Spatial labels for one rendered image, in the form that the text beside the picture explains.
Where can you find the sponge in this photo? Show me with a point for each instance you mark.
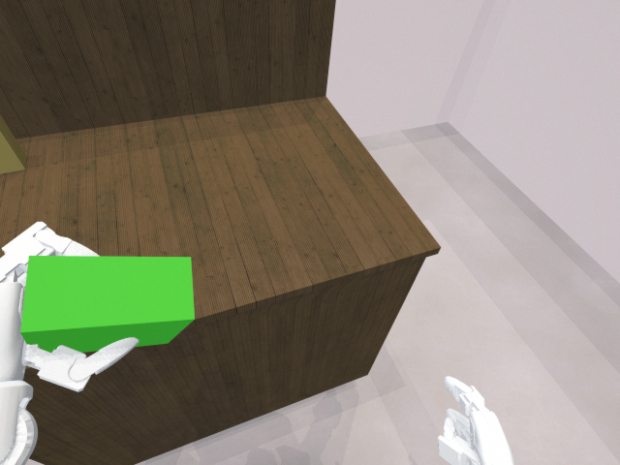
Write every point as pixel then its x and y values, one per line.
pixel 88 302

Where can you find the robot left forearm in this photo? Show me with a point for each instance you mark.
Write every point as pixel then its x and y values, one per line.
pixel 18 428

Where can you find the right robot hand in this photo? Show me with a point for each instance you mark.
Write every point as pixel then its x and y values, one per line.
pixel 483 440

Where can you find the table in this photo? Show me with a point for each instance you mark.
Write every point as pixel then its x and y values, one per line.
pixel 201 128

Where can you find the left robot hand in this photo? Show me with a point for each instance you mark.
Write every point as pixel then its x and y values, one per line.
pixel 65 367

